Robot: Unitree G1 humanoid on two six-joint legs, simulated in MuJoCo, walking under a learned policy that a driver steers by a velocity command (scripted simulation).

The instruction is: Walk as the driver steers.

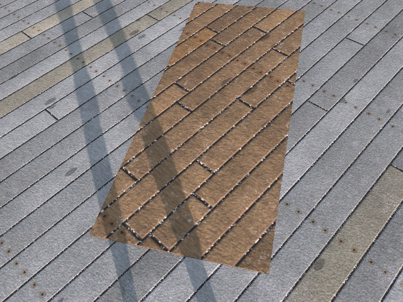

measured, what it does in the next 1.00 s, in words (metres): steps on the spot: left foot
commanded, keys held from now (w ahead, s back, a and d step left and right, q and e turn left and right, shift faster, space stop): e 0.28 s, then no key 0.02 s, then q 0.60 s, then w+q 0.10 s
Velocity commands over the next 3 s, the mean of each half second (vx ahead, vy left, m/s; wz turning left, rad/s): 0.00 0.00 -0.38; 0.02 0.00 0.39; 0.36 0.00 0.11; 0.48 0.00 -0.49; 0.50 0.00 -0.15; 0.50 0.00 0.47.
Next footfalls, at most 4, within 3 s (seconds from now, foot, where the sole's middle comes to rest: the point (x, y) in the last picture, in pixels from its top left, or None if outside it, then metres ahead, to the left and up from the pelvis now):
0.48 left None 0.09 0.13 -0.77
1.04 left None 0.06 0.16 -0.77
1.56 right None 0.44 0.01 -0.77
2.02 left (161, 229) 0.71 0.23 -0.77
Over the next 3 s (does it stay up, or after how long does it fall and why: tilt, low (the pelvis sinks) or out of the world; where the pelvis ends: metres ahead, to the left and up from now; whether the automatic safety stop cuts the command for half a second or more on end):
stays up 1.01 0.05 -0.01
